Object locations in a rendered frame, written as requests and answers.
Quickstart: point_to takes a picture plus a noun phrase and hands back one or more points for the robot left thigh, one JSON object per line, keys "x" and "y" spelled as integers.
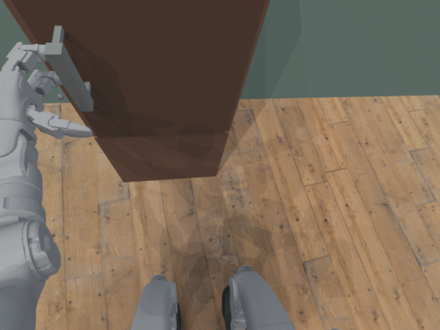
{"x": 156, "y": 307}

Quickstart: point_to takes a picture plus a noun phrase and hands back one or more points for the robot left hand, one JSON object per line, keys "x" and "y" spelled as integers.
{"x": 17, "y": 93}

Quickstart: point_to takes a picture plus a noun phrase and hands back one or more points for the robot right thigh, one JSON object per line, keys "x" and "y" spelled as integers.
{"x": 262, "y": 309}

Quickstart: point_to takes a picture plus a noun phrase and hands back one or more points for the handle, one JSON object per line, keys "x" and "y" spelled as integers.
{"x": 62, "y": 64}

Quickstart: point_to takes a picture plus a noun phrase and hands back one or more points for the cupboard door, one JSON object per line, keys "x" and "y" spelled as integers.
{"x": 156, "y": 67}

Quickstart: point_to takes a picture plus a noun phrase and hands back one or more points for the robot thigh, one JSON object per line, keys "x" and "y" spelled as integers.
{"x": 156, "y": 307}
{"x": 262, "y": 309}

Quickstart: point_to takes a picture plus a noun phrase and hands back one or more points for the robot left upper arm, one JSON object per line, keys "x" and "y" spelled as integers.
{"x": 28, "y": 257}

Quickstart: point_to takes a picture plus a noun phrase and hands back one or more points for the left robot forearm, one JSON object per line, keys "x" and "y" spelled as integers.
{"x": 21, "y": 182}

